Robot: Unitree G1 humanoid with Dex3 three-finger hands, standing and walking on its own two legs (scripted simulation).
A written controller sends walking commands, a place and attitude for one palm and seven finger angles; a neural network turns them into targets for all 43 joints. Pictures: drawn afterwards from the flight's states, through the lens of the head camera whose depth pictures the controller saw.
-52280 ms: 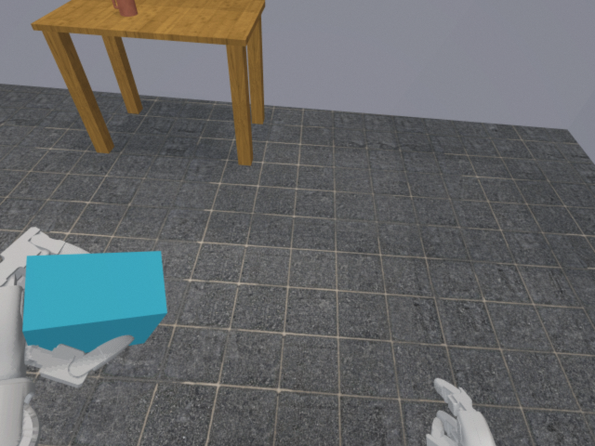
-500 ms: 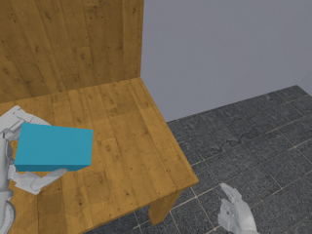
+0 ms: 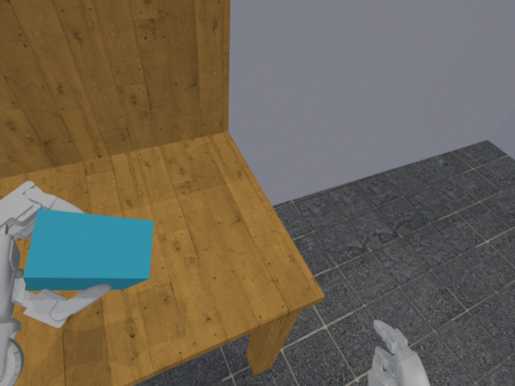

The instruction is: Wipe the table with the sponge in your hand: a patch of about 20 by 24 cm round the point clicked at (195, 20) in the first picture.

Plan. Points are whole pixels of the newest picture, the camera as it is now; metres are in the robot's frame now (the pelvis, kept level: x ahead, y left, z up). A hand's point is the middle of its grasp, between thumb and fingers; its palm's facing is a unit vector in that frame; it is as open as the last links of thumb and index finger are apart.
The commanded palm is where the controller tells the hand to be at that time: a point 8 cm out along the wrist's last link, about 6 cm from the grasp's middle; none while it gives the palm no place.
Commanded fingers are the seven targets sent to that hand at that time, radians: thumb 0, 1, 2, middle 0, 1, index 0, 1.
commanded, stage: shuffle to correct the standing spot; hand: left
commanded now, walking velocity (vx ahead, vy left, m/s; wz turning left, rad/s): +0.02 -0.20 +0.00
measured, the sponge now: (104, 257) +0.23 +0.21 +0.13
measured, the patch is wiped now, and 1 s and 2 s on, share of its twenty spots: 0.00 0.00 0.00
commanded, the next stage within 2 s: none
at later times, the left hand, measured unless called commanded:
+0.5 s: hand (126, 247) +0.23 +0.18 +0.16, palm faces +0.31 -0.87 -0.37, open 10.6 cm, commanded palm +0.17 +0.22 +0.17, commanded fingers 0.00 0.10 1.30 -1.20 -1.60 -1.20 -1.60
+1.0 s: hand (147, 245) +0.24 +0.16 +0.15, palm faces +0.29 -0.87 -0.40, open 10.6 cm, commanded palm +0.18 +0.20 +0.17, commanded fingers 0.00 0.10 1.30 -1.20 -1.60 -1.20 -1.60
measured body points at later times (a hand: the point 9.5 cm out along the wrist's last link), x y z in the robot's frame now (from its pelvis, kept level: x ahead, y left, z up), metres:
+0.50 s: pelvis +0.01 -0.06 +0.00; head +0.03 -0.03 +0.44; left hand +0.21 +0.23 +0.18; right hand +0.18 -0.29 -0.07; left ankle +0.03 +0.07 -0.74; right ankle +0.01 -0.13 -0.74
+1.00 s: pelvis +0.02 -0.08 -0.01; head +0.05 -0.06 +0.44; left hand +0.22 +0.20 +0.18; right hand +0.18 -0.32 -0.08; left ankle +0.03 +0.07 -0.74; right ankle +0.01 -0.13 -0.74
